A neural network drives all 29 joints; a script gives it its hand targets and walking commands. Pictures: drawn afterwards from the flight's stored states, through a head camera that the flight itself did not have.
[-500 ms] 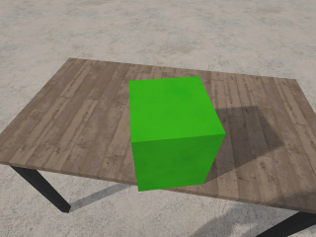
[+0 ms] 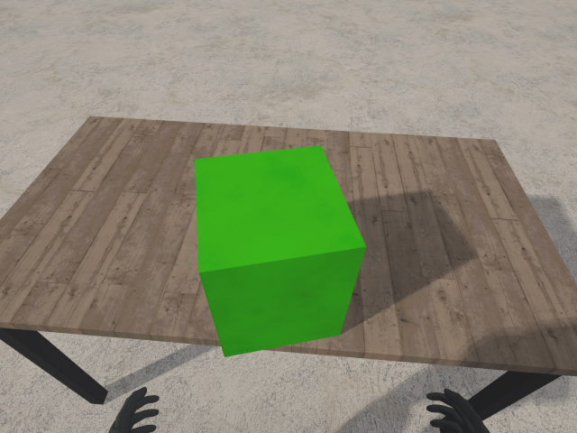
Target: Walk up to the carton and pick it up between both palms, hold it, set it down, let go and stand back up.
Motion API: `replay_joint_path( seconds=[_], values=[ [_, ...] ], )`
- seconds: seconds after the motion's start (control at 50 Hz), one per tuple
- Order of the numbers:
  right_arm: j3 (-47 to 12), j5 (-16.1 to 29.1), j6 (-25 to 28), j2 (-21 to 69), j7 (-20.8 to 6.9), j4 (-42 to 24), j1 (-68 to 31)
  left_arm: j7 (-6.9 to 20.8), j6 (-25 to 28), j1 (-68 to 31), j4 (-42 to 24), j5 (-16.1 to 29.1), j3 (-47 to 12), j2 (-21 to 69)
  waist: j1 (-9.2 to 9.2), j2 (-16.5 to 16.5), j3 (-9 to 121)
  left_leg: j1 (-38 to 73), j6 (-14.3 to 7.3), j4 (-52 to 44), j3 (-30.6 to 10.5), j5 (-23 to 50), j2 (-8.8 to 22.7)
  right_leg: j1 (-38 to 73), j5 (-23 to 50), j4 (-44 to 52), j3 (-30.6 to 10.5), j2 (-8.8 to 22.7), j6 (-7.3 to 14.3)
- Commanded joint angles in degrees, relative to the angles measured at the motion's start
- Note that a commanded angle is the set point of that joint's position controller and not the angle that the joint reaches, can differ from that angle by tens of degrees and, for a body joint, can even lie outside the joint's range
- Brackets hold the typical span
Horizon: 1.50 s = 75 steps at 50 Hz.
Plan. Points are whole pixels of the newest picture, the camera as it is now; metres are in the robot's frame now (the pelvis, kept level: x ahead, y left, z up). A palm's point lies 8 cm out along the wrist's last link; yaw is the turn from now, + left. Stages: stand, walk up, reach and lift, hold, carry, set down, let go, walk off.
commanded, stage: reach and lift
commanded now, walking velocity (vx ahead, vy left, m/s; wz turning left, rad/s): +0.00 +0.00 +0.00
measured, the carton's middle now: (272, 253) +0.40 +0.08 +0.02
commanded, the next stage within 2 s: none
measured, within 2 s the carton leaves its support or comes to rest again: neither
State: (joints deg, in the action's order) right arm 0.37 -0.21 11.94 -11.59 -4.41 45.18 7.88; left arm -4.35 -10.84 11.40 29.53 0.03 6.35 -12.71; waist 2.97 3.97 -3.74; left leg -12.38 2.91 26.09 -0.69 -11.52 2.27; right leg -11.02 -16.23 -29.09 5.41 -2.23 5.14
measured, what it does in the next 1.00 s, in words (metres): stands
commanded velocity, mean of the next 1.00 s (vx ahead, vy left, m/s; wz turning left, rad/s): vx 0.00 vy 0.00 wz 0.00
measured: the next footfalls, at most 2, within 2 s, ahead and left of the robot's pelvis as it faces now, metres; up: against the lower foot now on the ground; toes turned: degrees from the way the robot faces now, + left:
none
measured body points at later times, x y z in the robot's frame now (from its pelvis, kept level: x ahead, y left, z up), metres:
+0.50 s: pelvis +0.03 +0.03 +0.01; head +0.02 +0.04 +0.46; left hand +0.18 +0.24 -0.06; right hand +0.21 -0.21 -0.06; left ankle +0.03 +0.16 -0.74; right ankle +0.00 -0.05 -0.74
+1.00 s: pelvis +0.02 +0.01 +0.00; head +0.00 +0.03 +0.45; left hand +0.20 +0.20 -0.03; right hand +0.21 -0.23 -0.04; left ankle +0.03 +0.16 -0.74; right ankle +0.00 -0.06 -0.74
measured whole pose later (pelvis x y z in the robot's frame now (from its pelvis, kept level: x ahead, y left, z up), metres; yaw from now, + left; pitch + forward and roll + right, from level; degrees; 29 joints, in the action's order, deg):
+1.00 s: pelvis +0.02 +0.01 +0.00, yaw -2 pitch +0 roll +1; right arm -8.2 23.4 29.2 -19.8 -13.6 47.2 9.1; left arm -15.0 12.3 19.1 19.5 -2.1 -1.8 0.0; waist 3.5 3.1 2.9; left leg -12.0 2.7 25.7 1.0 -13.3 2.6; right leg -10.7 -16.4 -27.2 2.6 -3.0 4.5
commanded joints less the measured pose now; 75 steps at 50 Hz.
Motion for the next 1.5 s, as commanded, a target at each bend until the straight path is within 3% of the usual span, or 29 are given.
replay_joint_path(
  seconds=[0.0, 0.06, 0.14, 0.2, 0.24, 0.26, 0.36, 0.46, 0.52, 0.58, 0.72, 0.88, 0.94, 1.04, 1.06, 1.08, 1.12, 1.18, 1.22, 1.26, 1.32, 1.4, 1.44, 1.48],
  values=[
    [1.22, 2.03, 5.61, -8.26, -0.82, -5.86, -5.05, -1.12, 6.56, -3.02, -9.94, 0.44, 1.42, -5.83, 0.05, -2.34, 8.93, 3.33, -3.69, -2.38, 3.27, 8.38, -3.51, 0.99, 10.17, 9.95, -6.81, 4.56, -5.2],
    [0.63, 3.54, 7.92, -9.43, -1.12, -3.94, -4.88, -1.41, 9.45, -1.64, -11.03, 0.62, 0.91, -4.96, -0.32, -1.68, 10.09, 4.3, -3.54, -2.41, 2.62, 11.23, -3.35, 2.6, 14.56, 9.69, -6.66, 4.15, -5.2],
    [0.73, 4.68, 10.32, -10.73, -1.67, -2.22, -5.11, -1.87, 12.09, 0.09, -11.52, 0.79, 0.01, -3.97, -0.12, -1.02, 9.76, 5.39, -3.58, -3.14, 2.5, 12.63, -3.2, 3.26, 13.71, 10.67, -6.23, 3.41, -4.51],
    [1.18, 6.16, 12.14, -12.22, -2.83, -2.98, -6.33, -2.91, 14.15, 0.53, -13.16, 0.75, -1.6, -2.42, 0.11, -2.32, 11.72, 8.8, -3.08, -3.12, 1.93, 15.34, -2.61, 1.21, 13.56, 11.05, -5.15, 2.42, -3.66],
    [0.16, 8.44, 12.6, -12.67, -4.37, 0.43, -5.47, -4.19, 15.26, 1.29, -14.6, -0.21, -3.05, -0.15, 0.33, -5.84, 11.02, 12.16, -2.21, -2.92, 1.41, 18.1, -2.1, -1.29, 10.46, 11.95, -4.63, 1.87, -2.25],
    [-0.02, 9.2, 12.9, -13.4, -5.04, 0.12, -6.01, -4.57, 15.37, 2.05, -15.01, -0.27, -4.0, 0.93, 0.45, -6.02, 10.8, 13.04, -1.91, -2.89, 1.22, 19.35, -1.8, -2.03, 9.72, 12.22, -4.02, 1.29, -1.76],
    [-2.17, 12.11, 13.89, -16.19, -6.14, 1.02, -4.69, -4.81, 16.12, 5.66, -14.89, -1.58, -3.9, 3.83, 0.67, -2.17, 8.17, 12.1, -2.08, -3.52, 0.99, 22.2, -2.06, 0.32, 15.07, 12.86, -4.59, 0.79, -1.83],
    [-1.51, 14.56, 16.23, -18.44, -7.84, -1.28, -5.76, -6.25, 18.45, 5.15, -17.96, -2.2, -4.67, 5.83, 0.83, -1.72, 10.84, 12.44, -1.97, -3.71, 1.03, 21.29, -1.92, -0.02, 13.35, 12.76, -4.27, 0.13, -1.18],
    [-3.34, 16.69, 17.02, -18.02, -8.22, 1.36, -4.38, -6.79, 20.32, 5.56, -17.96, -3.63, -4.65, 7.28, 1.02, -2.45, 7.97, 11.37, -1.95, -3.61, 1.15, 21.87, -2.01, 0.53, 15.95, 12.64, -5.48, 0.79, -0.69],
    [-3.17, 17.66, 17.36, -19.24, -8.77, 0.58, -4.04, -6.95, 20.77, 5.98, -17.63, -3.48, -6.01, 8.85, 0.58, -0.27, 7.97, 8.83, -2.43, -4.09, 1.52, 19.56, -1.49, 1.5, 13.66, 12.56, -5.97, 0.53, -0.49],
    [-4.42, 21.2, 19.97, -19.76, -8.87, -2.97, -3.37, -8.36, 24.53, 6.09, -20.57, -3.97, -6.63, 10.22, 0.86, -0.12, 9.18, 5.15, -2.19, -3.19, 2.65, 17.48, -2.71, 3.2, 16.58, 10.49, -7.26, 1.19, -1.09],
    [-4.75, 23.68, 20.74, -19.74, -9.03, -6.21, -6.5, -10.24, 26.88, 1.4, -21.91, -2.93, -8.29, 11.94, 0.65, 1.45, 8.97, 0.96, -2.49, -2.48, 3.44, 9.12, -3.0, 0.65, 10.48, 9.21, -8.61, 2.33, -2.02],
    [-4.97, 24.64, 20.33, -19.57, -9.14, -6.55, -8.01, -11.24, 26.75, -1.25, -22.32, -2.29, -9.19, 13.11, 0.27, 2.26, 9.18, 0.13, -2.55, -1.88, 3.68, 5.81, -2.85, -1.3, 7.62, 8.79, -9.17, 2.67, -2.37],
    [-6.1, 26.22, 20.0, -20.22, -8.62, -6.59, -10.17, -12.04, 25.37, -3.73, -22.51, -2.51, -8.61, 14.21, 0.27, 3.16, 10.63, -0.24, -2.33, -0.88, 3.75, 6.51, -3.27, -0.87, 10.89, 8.0, -10.33, 2.56, -2.42],
    [-6.85, 26.68, 19.53, -20.31, -8.85, -5.76, -11.53, -12.11, 24.5, -4.65, -23.13, -2.59, -8.21, 14.08, 0.99, -0.04, 8.69, 0.38, -2.14, -2.28, 2.65, 6.06, -2.33, -1.85, 8.27, 7.2, -9.56, 2.16, -1.71],
    [-7.12, 26.61, 18.76, -20.58, -8.83, -6.38, -12.66, -11.96, 23.31, -5.19, -22.36, -2.79, -7.44, 13.59, 0.95, 1.61, 8.22, 0.49, -2.5, -2.46, 3.04, 5.39, -2.38, -1.42, 6.79, 7.94, -9.79, 2.16, -1.66],
    [-7.03, 25.91, 17.81, -20.86, -7.91, -8.78, -13.37, -11.8, 21.6, -6.0, -22.96, -2.73, -6.06, 13.35, 0.66, 3.25, 9.4, -1.05, -2.72, -2.92, 3.27, 5.07, -2.72, 1.17, 9.79, 8.58, -11.81, 3.38, -2.86],
    [-7.01, 26.06, 16.14, -20.63, -6.77, -13.32, -16.33, -11.7, 19.85, -8.93, -26.36, -1.41, -5.57, 13.07, 1.33, 3.95, 12.15, 0.13, -3.08, -3.05, 3.78, 7.97, -3.01, 3.21, 15.64, 7.76, -11.54, 2.7, -3.15],
    [-7.15, 26.45, 14.99, -20.37, -6.16, -15.04, -16.19, -11.43, 18.46, -9.33, -27.57, -1.76, -4.43, 12.36, 1.4, 3.07, 14.17, -0.04, -2.97, -3.12, 3.58, 8.74, -3.11, 5.37, 17.5, 8.03, -12.65, 3.3, -3.37],
    [-6.01, 25.87, 13.83, -20.86, -5.88, -16.55, -18.41, -11.56, 17.25, -10.97, -29.68, -0.88, -5.49, 12.93, 0.97, 2.82, 14.51, 1.46, -2.86, -4.19, 3.07, 9.82, -2.65, 3.83, 18.27, 7.77, -10.9, 2.05, -2.53],
    [-6.33, 25.89, 11.32, -20.37, -5.59, -16.16, -19.18, -11.34, 15.34, -12.23, -29.49, -1.26, -5.13, 13.2, 1.23, 1.57, 15.18, 3.99, -2.89, -4.58, 3.24, 11.08, -2.42, 3.62, 18.71, 8.97, -11.58, 2.23, -2.38],
    [-5.68, 25.29, 9.25, -20.7, -5.2, -19.32, -20.37, -10.64, 12.75, -12.42, -31.25, -1.26, -4.92, 13.53, 1.0, 2.38, 16.05, 4.76, -3.19, -5.38, 2.69, 13.22, -2.09, 4.8, 20.27, 10.18, -11.47, 1.9, -2.11],
    [-5.08, 25.28, 7.83, -20.94, -5.12, -19.8, -20.41, -10.59, 11.38, -12.59, -33.22, -1.95, -5.28, 13.92, 0.85, 0.43, 15.39, 7.0, -2.8, -5.96, 2.43, 14.37, -2.04, 3.59, 20.66, 10.68, -10.35, 1.27, -1.19],
    [-4.53, 25.11, 6.63, -20.67, -4.71, -20.72, -21.76, -10.69, 9.9, -13.82, -34.32, -1.98, -4.75, 13.64, 0.75, 0.53, 16.66, 8.24, -3.1, -6.21, 2.52, 15.15, -1.97, 3.49, 21.54, 11.01, -10.16, 1.02, -1.25]
  ],
)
